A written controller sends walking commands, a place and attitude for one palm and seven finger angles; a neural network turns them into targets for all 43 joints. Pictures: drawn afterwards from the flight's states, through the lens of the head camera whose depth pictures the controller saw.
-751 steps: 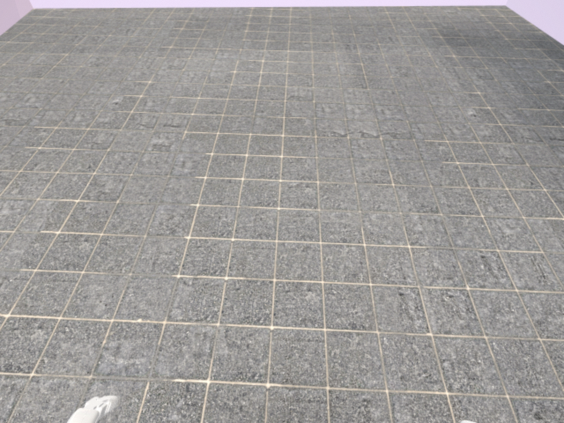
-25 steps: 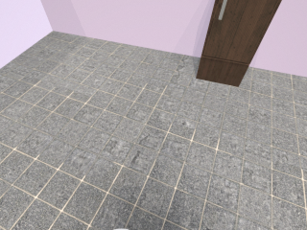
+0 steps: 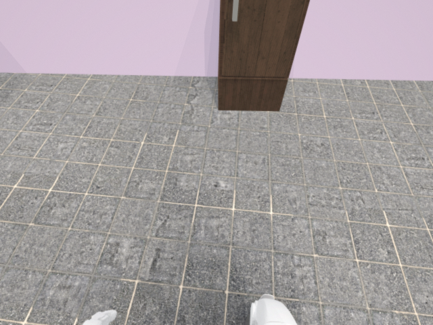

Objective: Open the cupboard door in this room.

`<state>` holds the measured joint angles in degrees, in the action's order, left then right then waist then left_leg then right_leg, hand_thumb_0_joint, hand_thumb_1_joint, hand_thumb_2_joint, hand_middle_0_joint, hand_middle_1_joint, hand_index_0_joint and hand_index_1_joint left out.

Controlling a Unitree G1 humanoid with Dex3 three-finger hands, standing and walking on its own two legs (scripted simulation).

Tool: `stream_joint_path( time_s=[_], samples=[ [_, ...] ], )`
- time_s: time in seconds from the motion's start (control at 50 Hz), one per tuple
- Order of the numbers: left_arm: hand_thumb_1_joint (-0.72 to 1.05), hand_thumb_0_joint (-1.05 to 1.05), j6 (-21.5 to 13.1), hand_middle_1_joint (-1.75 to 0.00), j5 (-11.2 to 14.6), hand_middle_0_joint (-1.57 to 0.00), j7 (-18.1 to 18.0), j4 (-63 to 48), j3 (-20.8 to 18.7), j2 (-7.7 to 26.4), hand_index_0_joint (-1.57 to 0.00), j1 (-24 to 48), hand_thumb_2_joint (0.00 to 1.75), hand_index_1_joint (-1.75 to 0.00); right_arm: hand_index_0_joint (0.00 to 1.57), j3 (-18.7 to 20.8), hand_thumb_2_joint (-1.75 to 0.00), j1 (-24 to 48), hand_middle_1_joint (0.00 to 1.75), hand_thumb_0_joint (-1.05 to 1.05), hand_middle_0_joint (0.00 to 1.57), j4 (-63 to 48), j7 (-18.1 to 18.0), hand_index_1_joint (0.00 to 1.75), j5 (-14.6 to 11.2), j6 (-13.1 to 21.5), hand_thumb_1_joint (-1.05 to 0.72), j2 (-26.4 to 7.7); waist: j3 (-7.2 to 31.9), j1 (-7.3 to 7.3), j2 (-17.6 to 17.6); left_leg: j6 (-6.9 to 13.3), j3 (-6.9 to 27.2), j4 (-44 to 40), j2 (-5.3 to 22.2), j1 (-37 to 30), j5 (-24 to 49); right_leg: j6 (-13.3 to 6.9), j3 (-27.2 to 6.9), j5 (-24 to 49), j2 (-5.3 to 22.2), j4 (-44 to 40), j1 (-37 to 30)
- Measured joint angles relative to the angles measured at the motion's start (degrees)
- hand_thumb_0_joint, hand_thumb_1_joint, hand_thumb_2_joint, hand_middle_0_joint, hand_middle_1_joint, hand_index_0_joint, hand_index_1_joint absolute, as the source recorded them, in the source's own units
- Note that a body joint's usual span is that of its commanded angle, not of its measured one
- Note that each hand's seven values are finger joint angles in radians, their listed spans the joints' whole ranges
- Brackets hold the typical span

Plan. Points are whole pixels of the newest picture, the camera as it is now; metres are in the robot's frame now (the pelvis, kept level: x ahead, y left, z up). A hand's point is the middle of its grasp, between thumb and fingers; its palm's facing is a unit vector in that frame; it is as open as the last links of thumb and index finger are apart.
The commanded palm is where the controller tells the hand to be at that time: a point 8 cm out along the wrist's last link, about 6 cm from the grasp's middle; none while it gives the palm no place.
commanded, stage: turn or walk to find it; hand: left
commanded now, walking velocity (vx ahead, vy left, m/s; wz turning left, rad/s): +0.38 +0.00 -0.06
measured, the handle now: (235, 2) +1.46 -0.07 -0.05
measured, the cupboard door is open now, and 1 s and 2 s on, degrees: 0 0 0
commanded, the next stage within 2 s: stand and wait in 0.26 s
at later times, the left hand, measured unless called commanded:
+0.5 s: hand (146, 283) +0.23 +0.17 -0.18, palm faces +0.05 -0.98 -0.19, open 7.3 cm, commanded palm none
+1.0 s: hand (157, 241) +0.33 +0.15 -0.16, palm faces +0.00 -0.98 -0.21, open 7.3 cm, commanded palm none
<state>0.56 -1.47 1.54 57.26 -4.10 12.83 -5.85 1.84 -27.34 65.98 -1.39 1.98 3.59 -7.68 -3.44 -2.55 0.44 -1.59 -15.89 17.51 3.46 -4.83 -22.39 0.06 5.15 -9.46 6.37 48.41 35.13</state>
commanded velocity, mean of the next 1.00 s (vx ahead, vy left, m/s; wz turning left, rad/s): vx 0.09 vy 0.00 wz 0.00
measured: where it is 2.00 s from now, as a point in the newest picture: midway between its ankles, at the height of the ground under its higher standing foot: (221, 296)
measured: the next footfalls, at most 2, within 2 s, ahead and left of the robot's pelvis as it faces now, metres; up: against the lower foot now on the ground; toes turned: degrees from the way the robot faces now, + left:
right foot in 0.08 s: +0.20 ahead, -0.13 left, +0.00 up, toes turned -9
left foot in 0.52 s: +0.37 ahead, +0.10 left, +0.00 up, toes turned +8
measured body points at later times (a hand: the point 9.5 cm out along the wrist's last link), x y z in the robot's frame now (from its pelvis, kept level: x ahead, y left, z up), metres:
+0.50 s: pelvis +0.23 -0.02 +0.00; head +0.26 +0.00 +0.45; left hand +0.23 +0.22 -0.16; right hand +0.35 -0.25 -0.14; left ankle +0.33 +0.10 -0.72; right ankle +0.16 -0.13 -0.73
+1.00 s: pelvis +0.32 -0.02 +0.01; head +0.31 -0.03 +0.46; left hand +0.33 +0.20 -0.15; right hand +0.33 -0.25 -0.16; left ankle +0.33 +0.09 -0.73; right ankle +0.30 -0.15 -0.73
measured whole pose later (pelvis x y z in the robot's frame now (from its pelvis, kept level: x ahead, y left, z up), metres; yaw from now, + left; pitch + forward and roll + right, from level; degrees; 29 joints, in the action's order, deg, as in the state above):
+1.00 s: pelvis +0.32 -0.02 +0.01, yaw -1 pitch -2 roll +1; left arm -0.7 -0.8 -1.5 65.7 0.6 8.6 -15.1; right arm 1.5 -13.5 65.1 -1.1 0.7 -0.4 -10.1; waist -0.3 -0.2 -0.9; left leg 0.2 -8.9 24.7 2.6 10.3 -12.5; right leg 1.5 4.0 -15.3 4.0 26.7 9.5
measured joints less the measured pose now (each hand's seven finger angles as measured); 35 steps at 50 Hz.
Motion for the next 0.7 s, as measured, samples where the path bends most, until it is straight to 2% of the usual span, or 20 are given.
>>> stream_joint_path(
  time_s=[0.04,0.08,0.1,0.12,0.16,0.18,0.22,0.24,0.3,0.36,0.42,0.5,0.52,0.54,0.58,0.62,0.64,0.7],
  samples=[
    [0.91,0.01,-0.52,-0.29,0.13,-0.19,0.1,-0.76,0.58,-0.47,-0.2,1.8,0.9,-0.3,0.2,-0.11,-0.9,-1.27,0.3,0.0,0.2,0.91,0.23,0.3,0.02,-0.24,-0.92,0.37,-1.05,-1.04,-0.82,-1.32,-0.39,0.87,1.09,-1.29,-2.13,-1.22,1.37,-1.55,-1.3,-6.53,-2.51],
    [0.91,0.01,-1.95,-0.29,0.06,-0.19,0.18,-1.45,1.16,-0.84,-0.2,2.7,0.9,-0.3,0.2,-0.15,-0.9,-2.58,0.3,0.0,0.2,2.03,0.56,0.3,-0.21,-0.69,-0.92,0.88,-1.66,-1.3,-1.18,-2.29,-0.43,6.06,2.8,-1.23,-5.36,-2.56,2.73,-0.47,-3.11,-13.0,-6.92],
    [0.91,0.01,-3.06,-0.29,-0.09,-0.19,0.03,-1.48,1.29,-1.17,-0.2,2.9,0.9,-0.3,0.2,-0.13,-0.9,-2.64,0.3,0.0,0.2,2.71,0.89,0.3,-0.49,-1.14,-0.92,1.06,-2.03,-0.86,-1.44,-2.11,0.03,12.71,4.35,0.57,-6.77,-3.16,3.12,1.81,-3.88,-13.45,-7.95],
    [0.91,0.01,-4.02,-0.29,-0.09,-0.2,-0.23,-1.42,1.39,-1.56,-0.2,2.95,0.9,-0.3,0.2,-0.16,-0.9,-1.92,0.3,0.0,0.2,3.03,1.13,0.3,-0.82,-1.73,-0.91,1.15,-2.51,-0.6,-1.5,-1.53,2.83,22.79,4.97,4.29,-7.72,-3.59,3.17,0.26,-4.37,-11.28,-7.91],
    [0.91,0.0,-4.85,-0.29,0.43,-0.2,-0.61,-0.85,1.81,-2.37,-0.2,2.46,0.9,-0.3,0.2,-0.18,-0.9,0.23,0.3,0.0,0.2,2.33,1.25,0.3,-1.48,-2.47,-0.91,1.12,-3.33,-0.75,-1.06,-0.14,9.24,42.84,3.6,13.19,-7.46,-4.01,3.39,-3.98,-4.48,-9.93,-10.05],
    [0.91,0.0,-4.89,-0.29,0.62,-0.2,-0.74,-0.36,1.99,-2.79,-0.2,1.84,0.9,-0.3,0.2,-0.02,-0.9,1.51,0.3,0.01,0.21,1.72,1.3,0.3,-1.6,-2.59,-0.91,1.0,-3.35,-0.62,-0.8,0.3,10.91,49.73,3.04,17.28,-5.56,-3.99,3.5,-5.07,-4.55,-10.89,-11.82],
    [0.91,0.0,-4.78,-0.29,0.84,-0.2,-1.04,0.85,2.36,-3.68,-0.2,-0.07,0.9,-0.3,0.2,0.38,-0.9,4.61,0.3,0.01,0.2,0.13,1.24,0.3,-1.38,-2.63,-0.91,0.35,-2.91,0.05,-0.64,0.77,12.16,55.77,3.09,24.34,-1.31,-3.18,3.49,-5.09,-4.92,-14.27,-15.51],
    [0.93,-0.01,-5.24,-0.29,1.55,-0.2,-1.76,0.96,1.3,-3.92,-0.21,-1.04,0.9,-0.3,0.2,0.58,-0.9,6.24,0.3,0.01,0.2,-0.91,1.14,0.3,-1.16,-2.62,-0.91,-0.09,-2.52,0.4,-0.88,0.77,12.62,55.88,3.47,27.47,0.47,-3.21,3.61,-4.91,-5.28,-16.12,-17.17],
    [0.96,-0.03,-5.44,-0.29,1.0,-0.21,-2.44,2.12,0.97,-2.61,-0.21,-3.45,0.89,-0.3,0.2,1.07,-0.9,11.16,0.3,0.01,0.2,-4.11,1.11,0.3,-0.65,-2.69,-0.91,-1.54,-1.04,1.11,-1.72,0.0,12.71,50.66,4.78,34.38,4.04,-3.31,3.85,-4.83,-6.03,-20.53,-21.32],
    [0.96,-0.03,-4.88,-0.29,0.63,-0.2,-2.44,3.79,1.5,-1.9,-0.21,-5.96,0.9,-0.3,0.2,1.21,-0.9,15.64,0.3,0.0,0.2,-6.91,1.27,0.3,-0.59,-2.72,-0.92,-2.61,0.13,1.39,-2.34,-1.08,12.01,42.03,5.52,37.32,7.35,-2.85,3.85,-5.53,-6.54,-23.27,-24.58],
    [0.94,-0.02,-4.5,-0.29,0.52,-0.2,-2.31,5.16,2.06,-1.86,-0.2,-7.75,0.9,-0.3,0.2,0.89,-0.9,19.07,0.3,0.0,0.2,-8.5,1.6,0.3,-0.74,-2.4,-0.92,-2.97,0.41,2.19,-2.36,-1.58,11.12,32.12,5.2,36.55,9.89,-2.07,3.89,-7.05,-6.77,-24.38,-27.35],
    [0.92,0.0,-4.01,-0.29,0.54,-0.2,-2.49,6.39,2.6,-2.42,-0.2,-9.8,0.9,-0.3,0.2,0.08,-0.9,21.48,0.3,0.0,0.2,-8.67,1.8,0.3,-0.71,-1.72,-0.92,-2.82,0.26,4.08,-1.68,-1.22,10.24,19.91,3.12,31.06,13.28,-0.36,3.97,-10.95,-6.55,-22.83,-30.47],
    [0.92,0.0,-3.76,-0.29,0.64,-0.2,-2.59,6.69,2.73,-2.52,-0.2,-10.46,0.9,-0.3,0.2,-0.16,-0.9,21.6,0.3,0.0,0.2,-8.52,1.81,0.3,-0.63,-1.36,-0.92,-2.68,0.39,4.43,-1.31,-0.21,9.86,17.0,2.5,28.92,15.54,0.23,3.89,-12.58,-6.25,-21.26,-30.82],
    [0.92,0.0,-3.37,-0.29,0.79,-0.2,-2.74,7.15,2.82,-2.28,-0.2,-10.63,0.9,-0.3,0.2,-0.37,-0.9,21.85,0.3,0.0,0.2,-8.13,1.69,0.3,-0.48,-0.97,-0.92,-2.05,0.25,4.62,0.1,1.7,9.21,16.78,1.5,27.83,13.63,0.7,3.6,-14.25,-5.07,-18.57,-30.46],
    [0.92,0.0,-2.52,-0.29,1.29,-0.2,-3.17,7.66,3.07,-2.13,-0.2,-10.59,0.9,-0.3,0.2,-1.17,-0.9,22.37,0.3,0.0,0.2,-7.72,1.47,0.3,-0.44,-0.66,-0.92,-0.92,-0.37,5.43,2.21,3.87,7.81,17.78,0.46,26.49,9.98,1.08,1.36,-18.05,-3.66,-10.16,-27.56],
    [0.91,0.01,-1.6,-0.29,1.44,-0.2,-3.39,8.03,3.41,-2.65,-0.2,-10.34,0.9,-0.3,0.2,-1.83,-0.9,22.63,0.3,0.0,0.2,-7.36,0.87,0.3,-0.56,-0.91,-0.91,-0.22,-0.79,5.62,2.35,4.45,6.84,16.68,0.39,24.53,8.88,1.6,-0.35,-22.51,-3.41,-2.38,-24.11],
    [0.91,0.01,-1.2,-0.29,1.39,-0.2,-3.32,8.2,3.53,-3.02,-0.2,-10.01,0.9,-0.3,0.2,-1.98,-0.9,22.55,0.3,0.0,0.2,-7.2,0.6,0.3,-0.59,-1.09,-0.91,0.02,-0.94,5.35,2.0,4.1,6.71,15.56,0.32,23.56,9.22,1.74,-0.68,-22.88,-3.17,-0.32,-22.75],
    [0.91,0.01,-0.61,-0.29,1.24,-0.2,-2.96,7.95,3.68,-3.9,-0.2,-8.72,0.9,-0.3,0.2,-1.4,-0.9,21.74,0.3,-0.01,0.2,-6.73,-0.03,0.3,-1.12,-1.38,-0.92,0.42,-1.2,4.36,0.76,4.75,6.78,12.09,-0.39,21.31,10.37,2.01,-1.66,-21.17,-2.1,0.28,-19.75]
  ],
)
